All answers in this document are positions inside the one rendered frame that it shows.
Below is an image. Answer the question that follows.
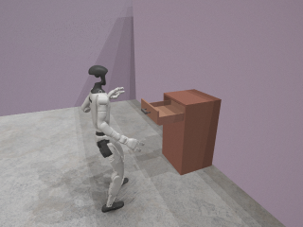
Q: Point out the handle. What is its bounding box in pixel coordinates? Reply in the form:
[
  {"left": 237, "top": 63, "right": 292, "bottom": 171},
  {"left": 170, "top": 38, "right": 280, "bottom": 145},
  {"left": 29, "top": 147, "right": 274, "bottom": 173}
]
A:
[{"left": 141, "top": 108, "right": 151, "bottom": 114}]

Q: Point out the left robot hand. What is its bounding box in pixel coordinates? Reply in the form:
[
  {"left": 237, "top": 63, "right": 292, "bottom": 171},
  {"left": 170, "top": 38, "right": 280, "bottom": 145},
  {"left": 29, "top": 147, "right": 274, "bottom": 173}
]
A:
[{"left": 108, "top": 87, "right": 125, "bottom": 99}]

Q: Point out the right robot forearm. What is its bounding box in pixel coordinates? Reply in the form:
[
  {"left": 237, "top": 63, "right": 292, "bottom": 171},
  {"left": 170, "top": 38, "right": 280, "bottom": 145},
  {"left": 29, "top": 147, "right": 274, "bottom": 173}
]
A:
[{"left": 99, "top": 123, "right": 129, "bottom": 145}]

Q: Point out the left robot upper arm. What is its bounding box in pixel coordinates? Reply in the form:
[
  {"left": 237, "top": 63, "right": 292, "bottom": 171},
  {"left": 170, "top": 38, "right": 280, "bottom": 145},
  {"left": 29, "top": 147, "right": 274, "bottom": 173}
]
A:
[{"left": 81, "top": 88, "right": 93, "bottom": 113}]

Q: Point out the right robot hand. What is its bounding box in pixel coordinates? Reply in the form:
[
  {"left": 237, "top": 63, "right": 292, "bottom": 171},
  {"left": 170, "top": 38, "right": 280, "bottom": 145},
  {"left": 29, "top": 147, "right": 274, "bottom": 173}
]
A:
[{"left": 126, "top": 138, "right": 145, "bottom": 152}]

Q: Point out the humanoid robot torso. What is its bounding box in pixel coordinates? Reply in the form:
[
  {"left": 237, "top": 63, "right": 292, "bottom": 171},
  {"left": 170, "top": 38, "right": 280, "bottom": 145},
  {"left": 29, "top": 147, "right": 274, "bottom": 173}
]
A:
[{"left": 89, "top": 90, "right": 111, "bottom": 148}]

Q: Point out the cabinet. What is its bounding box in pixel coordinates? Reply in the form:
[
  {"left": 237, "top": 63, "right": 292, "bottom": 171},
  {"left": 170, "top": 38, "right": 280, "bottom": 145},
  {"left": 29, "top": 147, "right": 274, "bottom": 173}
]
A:
[{"left": 162, "top": 89, "right": 222, "bottom": 176}]

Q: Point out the right robot foot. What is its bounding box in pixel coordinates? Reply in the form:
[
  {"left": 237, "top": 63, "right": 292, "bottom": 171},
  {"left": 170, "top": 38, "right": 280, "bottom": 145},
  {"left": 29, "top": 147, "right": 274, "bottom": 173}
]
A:
[{"left": 101, "top": 201, "right": 124, "bottom": 213}]

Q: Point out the drawer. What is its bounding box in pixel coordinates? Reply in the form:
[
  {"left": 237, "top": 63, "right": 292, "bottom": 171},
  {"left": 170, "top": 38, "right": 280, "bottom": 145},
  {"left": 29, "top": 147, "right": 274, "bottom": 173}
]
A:
[{"left": 141, "top": 98, "right": 185, "bottom": 126}]

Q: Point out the right robot upper arm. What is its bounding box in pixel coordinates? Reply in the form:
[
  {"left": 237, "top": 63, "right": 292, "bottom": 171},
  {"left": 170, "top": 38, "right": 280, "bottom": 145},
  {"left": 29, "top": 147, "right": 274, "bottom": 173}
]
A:
[{"left": 96, "top": 94, "right": 109, "bottom": 131}]

